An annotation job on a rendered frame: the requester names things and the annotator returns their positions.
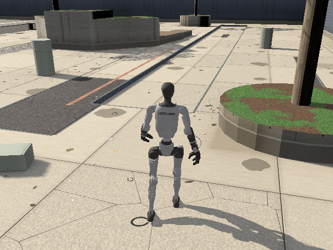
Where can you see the robot torso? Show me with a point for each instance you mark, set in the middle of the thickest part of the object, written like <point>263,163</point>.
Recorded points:
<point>166,126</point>

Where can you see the left robot hand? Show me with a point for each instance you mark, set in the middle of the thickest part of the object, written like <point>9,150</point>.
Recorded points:
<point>148,135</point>

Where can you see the right robot hand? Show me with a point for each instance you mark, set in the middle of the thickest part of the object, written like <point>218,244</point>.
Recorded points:
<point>197,158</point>

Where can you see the left robot forearm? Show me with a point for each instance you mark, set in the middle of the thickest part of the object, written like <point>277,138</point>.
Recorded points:
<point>143,133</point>

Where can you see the right robot upper arm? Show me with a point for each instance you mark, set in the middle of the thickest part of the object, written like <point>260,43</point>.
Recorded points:
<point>186,119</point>

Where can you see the right robot foot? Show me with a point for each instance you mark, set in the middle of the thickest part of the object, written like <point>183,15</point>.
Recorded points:
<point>176,203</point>

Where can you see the right robot forearm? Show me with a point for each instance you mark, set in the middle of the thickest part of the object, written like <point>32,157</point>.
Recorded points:
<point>193,142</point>

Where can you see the left robot upper arm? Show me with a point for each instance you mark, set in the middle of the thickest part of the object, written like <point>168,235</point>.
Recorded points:
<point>148,116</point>

